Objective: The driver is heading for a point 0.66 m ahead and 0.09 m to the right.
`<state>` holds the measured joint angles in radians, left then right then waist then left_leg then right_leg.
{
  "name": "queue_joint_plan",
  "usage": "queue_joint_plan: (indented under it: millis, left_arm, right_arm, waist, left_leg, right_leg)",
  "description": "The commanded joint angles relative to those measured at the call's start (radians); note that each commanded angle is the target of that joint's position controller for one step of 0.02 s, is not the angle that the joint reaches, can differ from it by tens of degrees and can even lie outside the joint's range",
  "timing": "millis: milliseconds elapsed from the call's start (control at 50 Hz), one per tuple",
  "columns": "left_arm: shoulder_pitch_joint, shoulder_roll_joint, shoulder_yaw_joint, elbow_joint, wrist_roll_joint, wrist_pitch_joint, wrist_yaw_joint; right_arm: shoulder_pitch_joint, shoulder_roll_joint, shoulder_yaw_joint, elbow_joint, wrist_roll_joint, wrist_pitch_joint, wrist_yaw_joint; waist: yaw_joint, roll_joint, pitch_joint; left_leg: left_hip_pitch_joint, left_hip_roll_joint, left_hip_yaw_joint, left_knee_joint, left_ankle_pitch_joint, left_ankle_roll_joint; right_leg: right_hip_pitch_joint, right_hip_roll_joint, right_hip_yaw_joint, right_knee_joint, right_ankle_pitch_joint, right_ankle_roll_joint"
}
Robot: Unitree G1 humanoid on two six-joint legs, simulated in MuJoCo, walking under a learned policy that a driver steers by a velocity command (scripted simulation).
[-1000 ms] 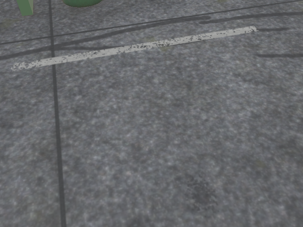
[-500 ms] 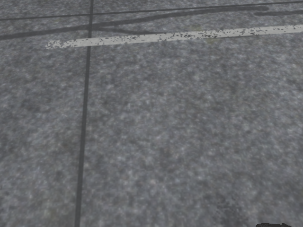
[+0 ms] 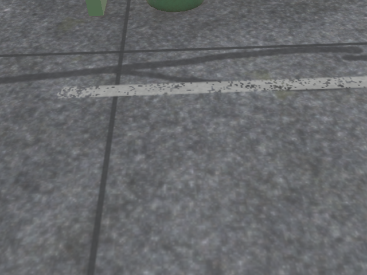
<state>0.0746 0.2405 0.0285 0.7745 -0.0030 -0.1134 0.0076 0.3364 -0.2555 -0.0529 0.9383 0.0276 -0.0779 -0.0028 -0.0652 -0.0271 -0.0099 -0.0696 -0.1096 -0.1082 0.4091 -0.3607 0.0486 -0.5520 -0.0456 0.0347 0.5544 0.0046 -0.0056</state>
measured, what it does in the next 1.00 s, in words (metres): walks ahead: right foot, then left foot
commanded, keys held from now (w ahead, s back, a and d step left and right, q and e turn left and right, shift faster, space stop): w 0.54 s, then w+e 0.28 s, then no key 0.18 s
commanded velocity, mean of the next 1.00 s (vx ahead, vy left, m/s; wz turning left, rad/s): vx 0.47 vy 0.00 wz -0.08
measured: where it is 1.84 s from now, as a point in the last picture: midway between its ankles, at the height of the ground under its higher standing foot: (188, 234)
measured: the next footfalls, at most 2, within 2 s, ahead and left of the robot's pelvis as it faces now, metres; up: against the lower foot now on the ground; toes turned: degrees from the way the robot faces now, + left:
right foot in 0.04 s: +0.19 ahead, -0.12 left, +0.00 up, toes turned +0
left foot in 0.62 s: +0.51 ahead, +0.11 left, +0.00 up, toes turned +0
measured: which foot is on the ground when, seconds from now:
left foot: down 0.00-0.06, up 0.08-0.60, down 0.62-1.00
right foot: up 0.00-0.02, down 0.04-0.62, up 0.64-1.00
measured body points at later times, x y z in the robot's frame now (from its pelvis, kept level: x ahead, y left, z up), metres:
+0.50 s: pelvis +0.26 -0.03 +0.01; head +0.28 -0.04 +0.46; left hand +0.22 +0.23 -0.12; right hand +0.46 -0.26 -0.09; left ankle +0.45 +0.13 -0.68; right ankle +0.15 -0.12 -0.73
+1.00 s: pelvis +0.52 +0.01 +0.01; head +0.55 +0.00 +0.46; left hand +0.71 +0.24 -0.10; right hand +0.50 -0.26 -0.13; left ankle +0.47 +0.11 -0.73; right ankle +0.66 -0.17 -0.68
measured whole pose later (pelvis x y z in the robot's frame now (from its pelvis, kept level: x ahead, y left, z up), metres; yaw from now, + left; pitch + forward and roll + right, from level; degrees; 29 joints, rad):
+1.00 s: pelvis +0.52 +0.01 +0.01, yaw -9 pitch +1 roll +2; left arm 0.15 0.26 0.07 0.81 0.00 -0.05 0.00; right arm 0.31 -0.24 -0.06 0.96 -0.01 -0.09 0.00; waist -0.06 -0.04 0.03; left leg -0.04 -0.04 0.17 0.25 -0.23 0.04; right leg -0.65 -0.10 0.05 0.72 0.00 -0.01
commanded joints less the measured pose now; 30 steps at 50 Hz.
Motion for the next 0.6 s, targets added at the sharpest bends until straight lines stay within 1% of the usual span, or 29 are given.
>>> queue_joint_plan:
  millis: [20, 40, 60, 80, 100, 120, 140, 160, 180, 200, 220, 240, 260, 280, 300, 340, 400, 480, 520, 540, 560, 580, 600]
  left_arm:
    - [0.063, 0.122, 0.044, -0.047, -0.003, -0.02, -0.01]
    - [0.209, 0.16, 0.063, -0.011, -0.001, -0.024, -0.01]
    - [0.375, 0.252, 0.089, 0.018, 0.009, -0.026, -0.014]
    - [0.462, 0.24, 0.093, 0.055, 0.001, -0.016, -0.027]
    - [0.395, 0.166, 0.066, 0.036, -0.006, -0.02, -0.03]
    - [0.299, 0.139, 0.054, 0.008, 0.0, -0.018, -0.031]
    - [0.229, 0.127, 0.047, -0.003, 0.008, -0.016, -0.033]
    - [0.192, 0.113, 0.042, -0.009, 0.012, -0.017, -0.033]
    - [0.178, 0.11, 0.04, -0.009, 0.013, -0.016, -0.035]
    - [0.188, 0.11, 0.04, -0.001, 0.012, -0.018, -0.035]
    - [0.206, 0.118, 0.043, 0.008, 0.01, -0.019, -0.032]
    - [0.227, 0.128, 0.046, 0.021, 0.007, -0.019, -0.027]
    - [0.248, 0.136, 0.049, 0.032, 0.006, -0.017, -0.022]
    - [0.268, 0.14, 0.05, 0.043, 0.001, -0.012, -0.016]
    - [0.289, 0.14, 0.05, 0.054, -0.001, -0.007, -0.012]
    - [0.319, 0.133, 0.046, 0.073, -0.004, -0.002, -0.009]
    - [0.364, 0.135, 0.043, 0.104, -0.008, 0.002, -0.004]
    - [0.426, 0.14, 0.043, 0.145, -0.011, 0.018, -0.002]
    - [0.442, 0.147, 0.046, 0.16, -0.012, 0.028, 0.003]
    - [0.436, 0.153, 0.049, 0.163, -0.013, 0.032, 0.007]
    - [0.429, 0.158, 0.05, 0.164, -0.014, 0.036, 0.01]
    - [0.409, 0.17, 0.053, 0.159, -0.015, 0.039, 0.011]
    - [0.379, 0.178, 0.053, 0.151, -0.016, 0.043, 0.011]
  right_arm:
    - [0.019, -0.14, -0.028, -0.032, -0.007, 0.008, -0.002]
    - [0.007, -0.107, -0.016, -0.046, -0.016, 0.011, 0.002]
    - [0.104, -0.033, 0.009, -0.056, -0.013, -0.001, 0.006]
    - [0.13, -0.03, 0.015, -0.055, -0.001, -0.013, 0.01]
    - [0.044, -0.139, -0.011, -0.069, 0.013, -0.022, 0.01]
    - [-0.049, -0.147, -0.014, -0.095, 0.01, -0.022, 0.008]
    - [-0.09, -0.126, -0.011, -0.106, -0.005, -0.018, 0.006]
    - [-0.088, -0.12, -0.018, -0.104, -0.019, -0.012, 0.002]
    - [-0.069, -0.106, -0.019, -0.097, -0.022, -0.005, 0.0]
    - [-0.053, -0.089, -0.018, -0.087, -0.023, 0.002, -0.002]
    - [-0.048, -0.079, -0.018, -0.084, -0.023, 0.007, -0.003]
    - [-0.064, -0.074, -0.018, -0.091, -0.024, 0.009, -0.005]
    - [-0.095, -0.073, -0.019, -0.101, -0.026, 0.01, -0.006]
    - [-0.132, -0.071, -0.02, -0.115, -0.027, 0.008, -0.007]
    - [-0.162, -0.064, -0.019, -0.125, -0.028, 0.005, -0.006]
    - [-0.213, -0.053, -0.018, -0.142, -0.027, -0.001, 0.0]
    - [-0.307, -0.04, -0.011, -0.171, -0.02, -0.008, 0.009]
    - [-0.42, -0.033, -0.002, -0.218, -0.011, -0.019, 0.028]
    - [-0.463, -0.031, 0.003, -0.242, -0.005, -0.03, 0.041]
    - [-0.464, -0.039, 0.002, -0.248, -0.003, -0.036, 0.047]
    - [-0.449, -0.052, -0.003, -0.249, -0.004, -0.041, 0.05]
    - [-0.402, -0.074, -0.013, -0.241, -0.006, -0.046, 0.05]
    - [-0.296, -0.105, -0.03, -0.212, -0.009, -0.049, 0.045]
  waist:
    - [0.075, 0.09, 0.027]
    - [0.137, 0.05, -0.065]
    - [0.152, -0.152, -0.235]
    - [0.159, -0.32, -0.302]
    - [0.161, -0.176, -0.152]
    - [0.141, -0.077, -0.057]
    - [0.113, -0.015, 0.011]
    - [0.084, -0.022, 0.014]
    - [0.066, -0.038, 0.006]
    - [0.061, -0.05, -0.007]
    - [0.058, -0.052, -0.011]
    - [0.06, -0.047, -0.01]
    - [0.067, -0.035, -0.002]
    - [0.076, -0.029, 0.005]
    - [0.084, -0.028, 0.004]
    - [0.098, -0.035, 0.015]
    - [0.127, -0.046, 0.048]
    - [0.162, -0.049, 0.096]
    - [0.163, -0.054, 0.114]
    - [0.154, -0.058, 0.111]
    - [0.135, -0.064, 0.099]
    - [0.099, -0.079, 0.066]
    - [0.035, -0.087, -0.003]
  left_leg:
    - [-0.07, 0.277, -0.169, 0.007, 0.412, 0.138]
    - [-0.122, 0.206, -0.112, 0.21, 0.484, 0.109]
    - [-0.411, 0.07, 0.002, 0.584, 0.278, 0.039]
    - [-0.632, 0.019, 0.002, 0.809, -0.186, 0.015]
    - [-0.739, 0.079, -0.057, 0.886, -0.159, 0.035]
    - [-0.737, 0.129, -0.029, 0.864, -0.066, 0.046]
    - [-0.699, 0.167, -0.005, 0.796, 0.013, 0.039]
    - [-0.645, 0.204, -0.004, 0.726, 0.065, 0.032]
    - [-0.589, 0.217, 0.006, 0.687, 0.095, 0.022]
    - [-0.558, 0.216, 0.022, 0.668, 0.121, 0.013]
    - [-0.561, 0.217, 0.031, 0.642, 0.15, 0.005]
    - [-0.585, 0.219, 0.034, 0.605, 0.184, -0.004]
    - [-0.617, 0.222, 0.035, 0.56, 0.224, -0.014]
    - [-0.649, 0.222, 0.038, 0.512, 0.267, -0.025]
    - [-0.669, 0.223, 0.041, 0.467, 0.311, -0.032]
    - [-0.669, 0.216, 0.051, 0.373, 0.395, -0.037]
    - [-0.641, 0.195, 0.073, 0.243, 0.481, -0.036]
    - [-0.656, 0.171, 0.099, 0.145, 0.445, -0.027]
    - [-0.665, 0.161, 0.109, 0.11, 0.386, -0.008]
    - [-0.647, 0.156, 0.111, 0.092, 0.355, 0.005]
    - [-0.59, 0.144, 0.113, 0.073, 0.328, 0.018]
    - [-0.491, 0.117, 0.127, 0.061, 0.3, 0.032]
    - [-0.322, 0.086, 0.151, 0.038, 0.314, 0.053]
  right_leg:
    - [0.185, 0.019, -0.029, -0.043, -0.094, -0.059]
    - [0.38, -0.011, 0.012, -0.048, -0.083, -0.101]
    - [0.767, -0.215, 0.337, -0.078, -0.152, -0.236]
    - [0.886, -0.345, 0.73, -0.26, -0.43, -0.311]
    - [0.789, -0.331, 0.713, -0.294, -0.557, -0.266]
    - [0.652, -0.295, 0.58, -0.303, -0.501, -0.23]
    - [0.522, -0.254, 0.466, -0.333, -0.378, -0.222]
    - [0.459, -0.219, 0.389, -0.352, -0.274, -0.205]
    - [0.418, -0.185, 0.325, -0.371, -0.208, -0.192]
    - [0.401, -0.164, 0.274, -0.388, -0.139, -0.193]
    - [0.404, -0.157, 0.238, -0.397, -0.078, -0.198]
    - [0.418, -0.158, 0.214, -0.405, -0.023, -0.204]
    - [0.434, -0.161, 0.196, -0.413, 0.018, -0.207]
    - [0.456, -0.162, 0.181, -0.417, 0.043, -0.206]
    - [0.477, -0.161, 0.165, -0.418, 0.058, -0.202]
    - [0.49, -0.146, 0.126, -0.422, 0.061, -0.187]
    - [0.5, -0.132, 0.085, -0.422, 0.05, -0.17]
    - [0.585, -0.164, 0.086, -0.387, 0.082, -0.178]
    - [0.636, -0.195, 0.096, -0.359, 0.124, -0.181]
    - [0.657, -0.207, 0.099, -0.341, 0.165, -0.177]
    - [0.659, -0.212, 0.108, -0.311, 0.234, -0.168]
    - [0.652, -0.206, 0.109, -0.258, 0.377, -0.159]
    - [0.625, -0.178, 0.092, -0.151, 0.531, -0.143]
